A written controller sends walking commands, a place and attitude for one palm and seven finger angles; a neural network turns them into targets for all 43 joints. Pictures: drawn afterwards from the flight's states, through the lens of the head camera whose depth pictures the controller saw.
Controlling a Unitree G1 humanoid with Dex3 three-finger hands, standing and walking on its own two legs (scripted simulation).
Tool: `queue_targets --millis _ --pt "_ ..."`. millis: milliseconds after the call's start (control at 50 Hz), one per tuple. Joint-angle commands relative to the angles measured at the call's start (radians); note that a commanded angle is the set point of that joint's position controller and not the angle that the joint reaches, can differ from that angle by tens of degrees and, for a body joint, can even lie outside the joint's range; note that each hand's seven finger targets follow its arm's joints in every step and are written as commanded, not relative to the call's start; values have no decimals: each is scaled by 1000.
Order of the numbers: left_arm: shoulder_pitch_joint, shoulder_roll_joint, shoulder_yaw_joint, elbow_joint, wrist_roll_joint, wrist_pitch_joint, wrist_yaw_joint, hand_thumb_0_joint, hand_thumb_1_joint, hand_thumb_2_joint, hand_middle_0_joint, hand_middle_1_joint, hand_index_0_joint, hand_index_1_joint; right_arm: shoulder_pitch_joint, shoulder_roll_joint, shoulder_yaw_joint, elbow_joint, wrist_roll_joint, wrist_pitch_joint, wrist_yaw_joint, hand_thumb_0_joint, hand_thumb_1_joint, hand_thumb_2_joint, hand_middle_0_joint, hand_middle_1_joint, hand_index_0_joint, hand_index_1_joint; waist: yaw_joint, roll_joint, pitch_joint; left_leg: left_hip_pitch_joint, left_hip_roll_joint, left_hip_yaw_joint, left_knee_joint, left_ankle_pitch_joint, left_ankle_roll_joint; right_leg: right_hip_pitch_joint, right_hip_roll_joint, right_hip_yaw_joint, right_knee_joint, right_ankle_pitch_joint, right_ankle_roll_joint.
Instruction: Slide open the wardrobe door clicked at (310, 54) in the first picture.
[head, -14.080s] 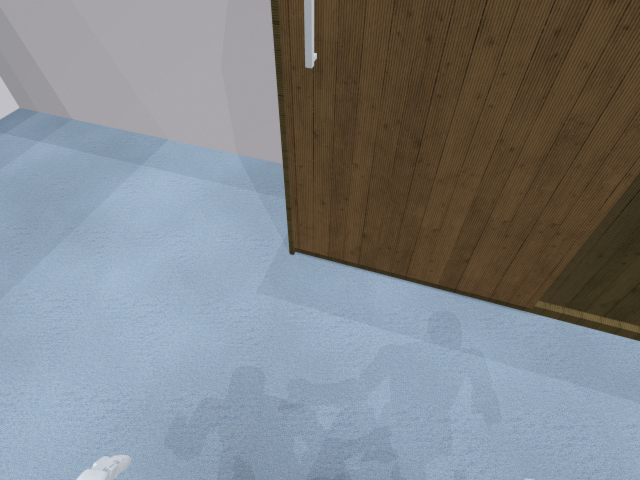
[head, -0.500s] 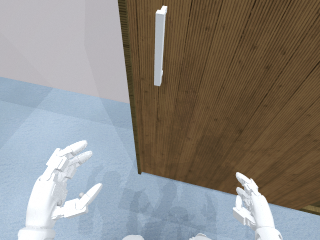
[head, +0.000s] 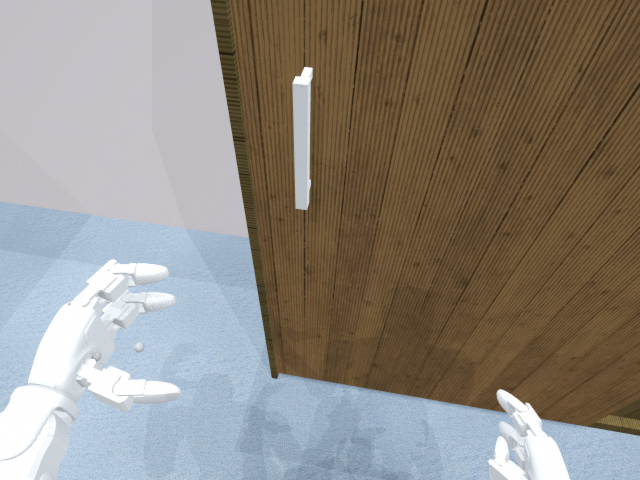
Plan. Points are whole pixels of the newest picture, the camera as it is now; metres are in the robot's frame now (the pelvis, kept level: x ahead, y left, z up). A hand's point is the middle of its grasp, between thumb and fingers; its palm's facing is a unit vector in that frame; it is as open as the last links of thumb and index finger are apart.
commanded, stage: raise the hand with hooked fingers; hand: left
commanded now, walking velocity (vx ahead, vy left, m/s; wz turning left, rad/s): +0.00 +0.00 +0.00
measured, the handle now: (304, 144) +0.50 +0.08 +0.17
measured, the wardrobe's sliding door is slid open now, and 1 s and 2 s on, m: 0.00 0.00 0.00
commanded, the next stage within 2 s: move the hooked fingers beside the handle in 0.98 s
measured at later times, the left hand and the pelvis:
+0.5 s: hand (71, 234) +0.28 +0.27 +0.20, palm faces +0.06 -0.99 -0.11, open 13.9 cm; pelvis +0.01 -0.02 +0.02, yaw +0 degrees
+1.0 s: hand (99, 247) +0.28 +0.25 +0.19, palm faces +0.01 -0.99 -0.11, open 14.0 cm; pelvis +0.00 -0.03 +0.02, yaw +0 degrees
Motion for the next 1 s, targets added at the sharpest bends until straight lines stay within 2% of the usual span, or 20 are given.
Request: queue_targets --millis 0,60,100,140,200,220,300,340,380,460,480,500,540,580,640,700,760,820,900,980 --pt "-258 288 242 -260 -70 -59 4 0 -430 330 -295 -1155 -295 -1155 -84 -98 -21 -166 3 -68 -17 0 -900 -900 200 300 200 300 24 111 -195 21 30 -87 -206 540 -86 265 42 21 -78 254 -51" --pt "-315 231 209 -174 -94 -25 -12 0 -500 300 -300 -1200 -300 -1200 -90 -96 -11 -151 9 -63 -12 0 -900 -900 200 300 200 300 11 126 -100 30 37 -86 -238 564 -95 247 46 11 -102 274 -45" --pt "-330 231 200 -75 -88 29 -37 0 -500 300 -300 -1200 -300 -1200 -86 -103 -8 -147 11 -53 -10 0 -900 -900 200 300 200 300 15 112 -48 20 33 -76 -253 534 -87 248 50 18 -127 269 -49" --pt "-370 230 176 -12 -73 88 -65 0 -500 300 -300 -1200 -300 -1200 -87 -109 -8 -148 20 -39 -12 0 -900 -900 200 300 200 300 4 78 -32 13 32 -68 -268 488 -77 243 45 20 -142 259 -45" --pt "-429 285 202 -13 -59 154 -97 0 -500 300 -300 -1200 -300 -1200 -100 -113 -6 -169 20 -23 -12 0 -900 -900 200 300 200 300 10 45 -84 39 26 -64 -271 494 -61 284 44 30 -155 283 -47" --pt "-476 314 218 -47 -56 162 -105 0 -500 300 -300 -1200 -300 -1200 -105 -111 -4 -176 21 -15 -12 0 -900 -900 200 300 200 300 10 63 -133 60 24 -60 -272 507 -59 303 41 33 -156 300 -45" --pt "-575 424 325 -112 -78 127 -99 0 -500 300 -300 -1200 -300 -1200 -123 -96 9 -184 10 -10 -11 0 -900 -900 200 300 200 300 26 46 -215 101 18 -66 -278 528 -57 368 50 39 -170 325 -47" --pt "-605 434 352 -84 -93 100 -99 0 -500 300 -300 -1200 -300 -1200 -119 -90 10 -173 12 -9 -15 0 -900 -900 200 300 200 300 22 39 -218 110 17 -63 -290 539 -57 383 48 37 -181 346 -46" --pt "-621 425 349 -8 -95 101 -105 0 -500 300 -300 -1200 -300 -1200 -112 -94 9 -155 15 -5 -17 0 -900 -900 200 300 200 300 16 56 -174 102 16 -59 -301 522 -57 361 47 35 -194 337 -46" --pt "-706 417 291 133 -73 177 -139 0 -500 300 -300 -1200 -300 -1200 -113 -109 8 -143 29 15 -20 0 -900 -900 200 300 200 300 1 82 -84 84 15 -50 -323 457 -48 316 37 43 -224 290 -48" --pt "-686 385 256 175 -65 202 -149 0 -500 300 -300 -1200 -300 -1200 -109 -112 7 -147 32 20 -20 0 -900 -900 200 300 200 300 -3 70 -72 77 16 -50 -324 443 -45 304 35 43 -223 274 -47" --pt "-666 358 229 185 -64 221 -166 0 -500 300 -300 -1200 -300 -1200 -112 -115 5 -157 34 23 -16 0 -900 -900 200 300 200 300 1 58 -75 81 16 -52 -322 458 -46 313 35 46 -219 289 -50" --pt "-643 375 233 154 -62 240 -183 0 -500 300 -300 -1200 -300 -1200 -117 -120 0 -175 33 28 -10 0 -900 -900 200 300 200 300 10 51 -136 92 12 -49 -310 476 -42 333 29 50 -204 313 -47" --pt "-636 400 259 94 -64 231 -184 0 -500 300 -300 -1200 -300 -1200 -125 -116 -2 -192 33 30 -4 0 -900 -900 200 300 200 300 12 6 -182 100 12 -50 -304 484 -38 350 32 48 -198 314 -42" --pt "-631 477 364 -17 -88 168 -153 0 -500 300 -300 -1200 -300 -1200 -134 -106 -3 -208 22 23 5 0 -900 -900 200 300 200 300 36 13 -251 116 9 -51 -307 523 -41 409 37 50 -191 346 -46" --pt "-603 521 440 -22 -101 124 -107 0 -500 300 -300 -1200 -300 -1200 -125 -104 -4 -193 16 17 5 0 -900 -900 200 300 200 300 51 16 -225 101 11 -42 -312 526 -41 419 40 48 -200 352 -48" --pt "-638 442 367 23 -81 132 -90 0 -500 300 -300 -1200 -300 -1200 -121 -99 -2 -178 23 17 -2 0 -900 -900 200 300 200 300 27 128 -131 100 11 -31 -333 482 -47 355 35 48 -218 315 -50" --pt "-688 391 278 45 -54 175 -101 0 -500 300 -300 -1200 -300 -1200 -116 -104 -3 -173 32 22 -12 0 -900 -900 200 300 200 300 6 139 -98 113 14 -28 -342 446 -44 326 33 52 -232 279 -48" --pt "-677 378 243 64 -51 199 -133 0 -500 300 -300 -1200 -300 -1200 -113 -111 -2 -176 30 21 -22 0 -900 -900 200 300 200 300 -3 29 -123 117 17 -39 -331 428 -32 335 36 56 -233 266 -41" --pt "-671 446 324 44 -66 166 -139 0 -500 300 -300 -1200 -300 -1200 -124 -108 -1 -182 26 17 -19 0 -900 -900 200 300 200 300 15 9 -185 118 10 -48 -328 433 -33 363 36 52 -221 268 -39"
